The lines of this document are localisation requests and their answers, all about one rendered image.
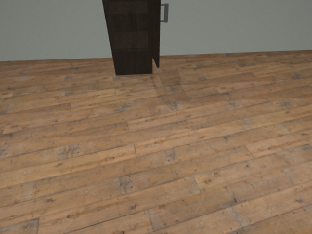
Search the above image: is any cupboard door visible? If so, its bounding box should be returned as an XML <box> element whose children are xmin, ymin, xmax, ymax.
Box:
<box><xmin>147</xmin><ymin>0</ymin><xmax>161</xmax><ymax>68</ymax></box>

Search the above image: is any handle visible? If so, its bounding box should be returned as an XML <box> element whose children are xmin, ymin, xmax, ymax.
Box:
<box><xmin>160</xmin><ymin>2</ymin><xmax>169</xmax><ymax>23</ymax></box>

